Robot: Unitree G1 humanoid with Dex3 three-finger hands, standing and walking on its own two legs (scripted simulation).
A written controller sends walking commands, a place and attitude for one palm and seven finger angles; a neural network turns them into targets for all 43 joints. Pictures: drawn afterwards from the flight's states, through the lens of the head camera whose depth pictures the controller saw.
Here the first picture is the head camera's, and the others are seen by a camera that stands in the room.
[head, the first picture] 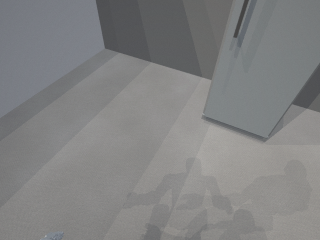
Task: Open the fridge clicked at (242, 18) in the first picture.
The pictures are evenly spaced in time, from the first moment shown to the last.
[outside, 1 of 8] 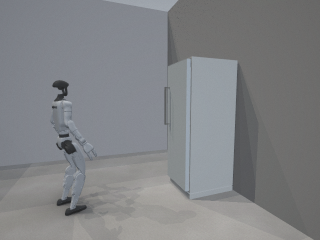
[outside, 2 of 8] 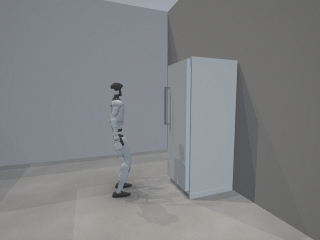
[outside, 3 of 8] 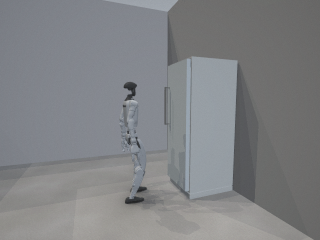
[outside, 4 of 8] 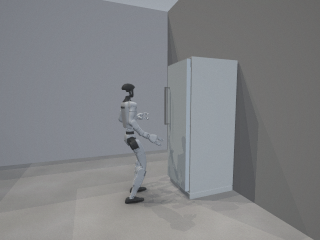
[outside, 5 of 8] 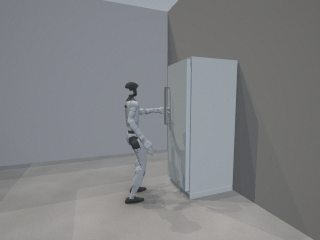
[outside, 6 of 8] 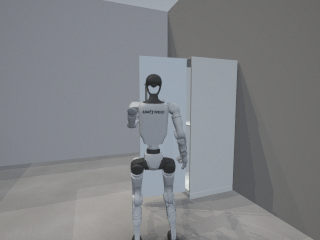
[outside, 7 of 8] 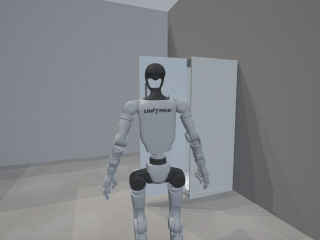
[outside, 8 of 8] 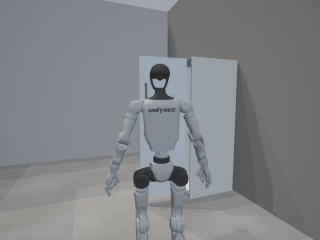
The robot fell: no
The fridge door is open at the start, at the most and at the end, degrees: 0 95 85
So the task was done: yes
